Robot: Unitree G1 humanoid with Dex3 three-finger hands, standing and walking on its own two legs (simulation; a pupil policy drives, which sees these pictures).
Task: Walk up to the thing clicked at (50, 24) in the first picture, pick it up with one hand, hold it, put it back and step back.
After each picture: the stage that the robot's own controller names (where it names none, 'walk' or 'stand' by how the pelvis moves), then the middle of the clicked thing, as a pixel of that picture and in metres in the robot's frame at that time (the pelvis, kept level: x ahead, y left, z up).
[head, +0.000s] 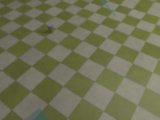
stand; (50, 28) +1.66 +0.49 -0.72
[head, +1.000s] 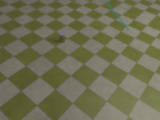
walk; (62, 37) +1.55 +0.25 -0.69
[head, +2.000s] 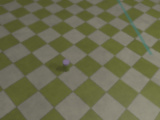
walk; (66, 65) +1.00 +0.17 -0.71
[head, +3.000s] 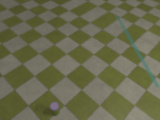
walk; (55, 109) +0.58 +0.22 -0.71
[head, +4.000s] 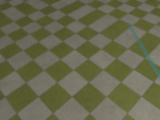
walk; out of the picture +0.37 +0.22 -0.69
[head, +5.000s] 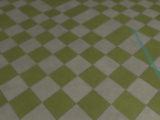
stand; out of the picture +0.33 +0.18 -0.72
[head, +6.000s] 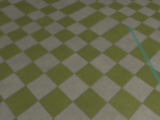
stand; out of the picture +0.32 +0.18 -0.72
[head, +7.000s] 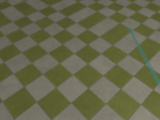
stand; out of the picture +0.32 +0.20 -0.73
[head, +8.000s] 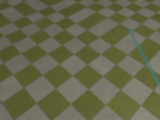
stand; out of the picture +0.31 +0.20 -0.73
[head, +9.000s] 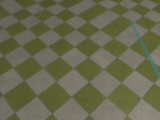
go down; out of the picture +0.32 +0.19 -0.72
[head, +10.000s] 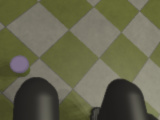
go down; (21, 67) +0.40 +0.23 -0.29
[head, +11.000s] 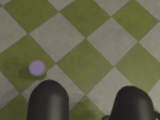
approach; (38, 70) +0.40 +0.22 -0.30
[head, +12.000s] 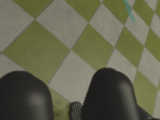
close in; out of the picture +0.38 +0.25 -0.22
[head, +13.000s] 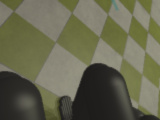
close; out of the picture +0.38 +0.26 -0.22
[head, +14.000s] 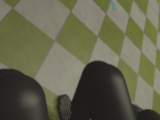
lift; out of the picture +0.38 +0.25 -0.22
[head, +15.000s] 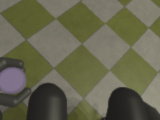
lift; (14, 84) +0.30 +0.24 -0.06
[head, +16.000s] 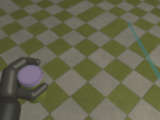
lift; (33, 85) +0.33 +0.18 +0.06
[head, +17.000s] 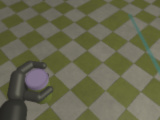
hold; (39, 87) +0.33 +0.17 +0.02
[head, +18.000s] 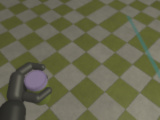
hold; (38, 88) +0.33 +0.17 +0.01
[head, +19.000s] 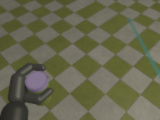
crouch; (39, 89) +0.33 +0.17 +0.02
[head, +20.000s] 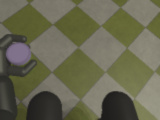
crouch; (22, 60) +0.41 +0.21 -0.08
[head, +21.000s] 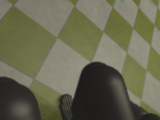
lower; out of the picture +0.40 +0.30 -0.22
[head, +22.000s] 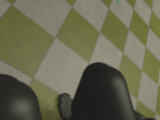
lower; out of the picture +0.40 +0.29 -0.22
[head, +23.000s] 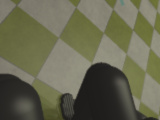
lower; out of the picture +0.39 +0.28 -0.22
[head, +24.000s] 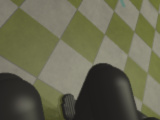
lower; out of the picture +0.38 +0.28 -0.22
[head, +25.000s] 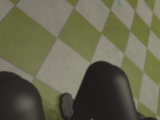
loosen; out of the picture +0.38 +0.27 -0.22
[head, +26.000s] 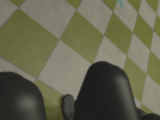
withdraw; out of the picture +0.38 +0.25 -0.22
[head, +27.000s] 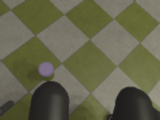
walk; (47, 72) +0.41 +0.20 -0.32
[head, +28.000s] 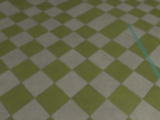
stand; out of the picture +0.33 +0.17 -0.66
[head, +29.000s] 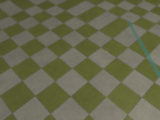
stand; out of the picture +0.34 +0.19 -0.67
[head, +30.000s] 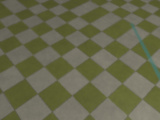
stand; out of the picture +0.34 +0.18 -0.69
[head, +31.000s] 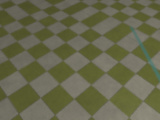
walk; out of the picture +0.35 +0.18 -0.72
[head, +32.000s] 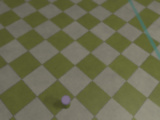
walk; (66, 102) +0.50 +0.12 -0.70
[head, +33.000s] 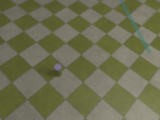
walk; (58, 70) +0.80 +0.21 -0.70
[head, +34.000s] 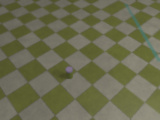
stand; (69, 72) +0.94 +0.18 -0.71
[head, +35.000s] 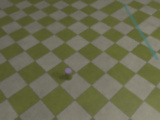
stand; (68, 74) +0.94 +0.19 -0.73
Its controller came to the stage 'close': yes
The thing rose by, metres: 0.72
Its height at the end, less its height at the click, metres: +0.00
